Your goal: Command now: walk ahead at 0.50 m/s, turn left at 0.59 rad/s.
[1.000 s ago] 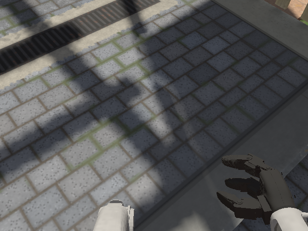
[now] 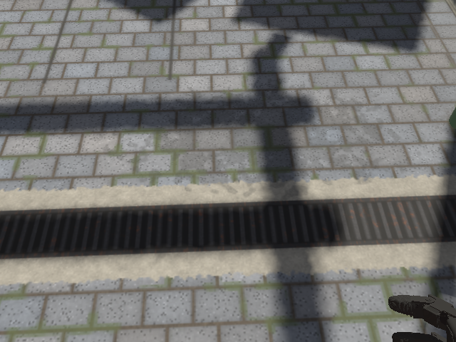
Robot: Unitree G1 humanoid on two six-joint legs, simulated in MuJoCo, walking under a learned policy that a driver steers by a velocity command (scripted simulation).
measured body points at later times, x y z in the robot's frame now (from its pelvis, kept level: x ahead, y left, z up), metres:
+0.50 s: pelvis +0.31 +0.03 +0.00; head +0.34 +0.05 +0.45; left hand +0.49 +0.32 -0.06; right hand +0.44 -0.24 -0.11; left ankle +0.19 +0.12 -0.73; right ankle +0.49 -0.06 -0.72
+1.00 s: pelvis +0.56 +0.14 -0.01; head +0.58 +0.16 +0.44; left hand +0.42 +0.39 -0.13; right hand +0.88 +0.05 -0.06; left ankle +0.61 +0.29 -0.74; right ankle +0.49 -0.05 -0.73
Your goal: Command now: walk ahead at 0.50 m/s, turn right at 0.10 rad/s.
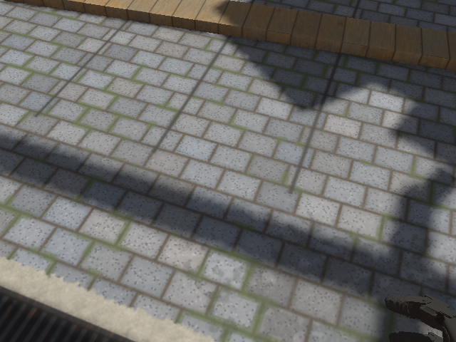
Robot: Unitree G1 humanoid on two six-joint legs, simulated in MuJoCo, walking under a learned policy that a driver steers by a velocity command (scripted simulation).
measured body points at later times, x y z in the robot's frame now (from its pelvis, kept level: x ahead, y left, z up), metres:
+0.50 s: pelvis +0.26 -0.02 -0.01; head +0.29 -0.03 +0.44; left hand +0.53 +0.15 -0.09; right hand +0.21 -0.31 -0.13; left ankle +0.11 +0.12 -0.72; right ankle +0.37 -0.15 -0.72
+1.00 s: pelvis +0.55 -0.10 +0.00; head +0.56 -0.11 +0.45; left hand +0.72 +0.14 -0.11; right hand +0.63 -0.42 -0.07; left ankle +0.71 -0.06 -0.72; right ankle +0.37 -0.15 -0.73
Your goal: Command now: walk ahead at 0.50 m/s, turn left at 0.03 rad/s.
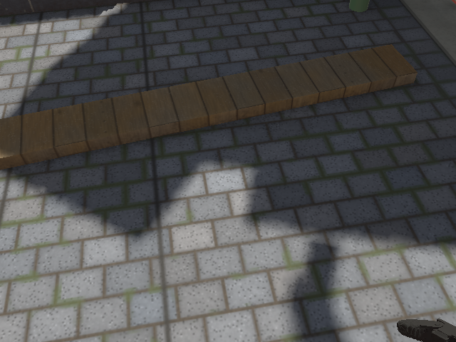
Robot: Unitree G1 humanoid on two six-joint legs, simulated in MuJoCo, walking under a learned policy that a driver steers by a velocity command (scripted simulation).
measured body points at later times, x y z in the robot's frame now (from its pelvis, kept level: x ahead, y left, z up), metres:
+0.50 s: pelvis +0.27 +0.02 +0.00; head +0.30 +0.03 +0.45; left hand +0.48 +0.29 -0.05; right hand +0.33 -0.26 -0.11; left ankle +0.13 +0.11 -0.73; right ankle +0.41 -0.07 -0.73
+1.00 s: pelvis +0.51 +0.13 -0.01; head +0.54 +0.16 +0.44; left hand +0.36 +0.39 -0.13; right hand +0.83 +0.06 -0.07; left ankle +0.57 +0.28 -0.73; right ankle +0.42 -0.07 -0.72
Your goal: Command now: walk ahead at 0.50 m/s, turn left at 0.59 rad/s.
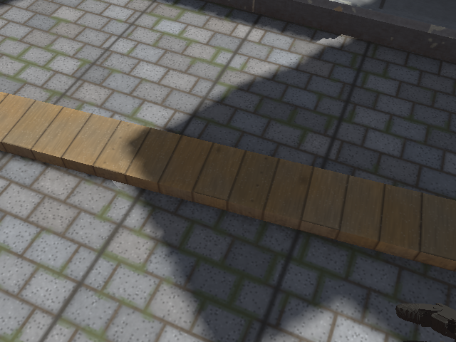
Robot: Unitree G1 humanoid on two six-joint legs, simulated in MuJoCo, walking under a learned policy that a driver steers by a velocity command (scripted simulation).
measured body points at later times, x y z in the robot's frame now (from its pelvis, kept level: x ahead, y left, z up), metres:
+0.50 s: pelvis +0.29 +0.01 +0.01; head +0.32 +0.02 +0.46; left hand +0.48 +0.27 -0.08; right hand +0.37 -0.27 -0.10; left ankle +0.14 +0.09 -0.72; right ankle +0.47 -0.08 -0.70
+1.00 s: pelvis +0.59 +0.01 +0.02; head +0.62 +0.00 +0.47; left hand +0.66 +0.30 -0.10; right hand +0.79 -0.25 -0.05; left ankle +0.71 +0.15 -0.71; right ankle +0.46 -0.08 -0.72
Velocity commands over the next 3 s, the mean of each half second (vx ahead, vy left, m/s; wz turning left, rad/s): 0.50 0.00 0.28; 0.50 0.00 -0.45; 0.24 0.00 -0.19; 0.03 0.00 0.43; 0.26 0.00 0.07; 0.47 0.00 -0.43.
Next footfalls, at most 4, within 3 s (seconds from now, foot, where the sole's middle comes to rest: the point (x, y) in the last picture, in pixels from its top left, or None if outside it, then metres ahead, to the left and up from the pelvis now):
0.54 right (278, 322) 0.50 -0.07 -0.76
1.02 left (211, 242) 0.74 0.14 -0.76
1.30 right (308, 218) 0.82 -0.16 -0.70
1.70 left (231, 193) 0.89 0.09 -0.70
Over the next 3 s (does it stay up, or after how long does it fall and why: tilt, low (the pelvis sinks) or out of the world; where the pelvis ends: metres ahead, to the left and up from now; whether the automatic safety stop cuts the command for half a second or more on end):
stays up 1.18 -0.04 0.01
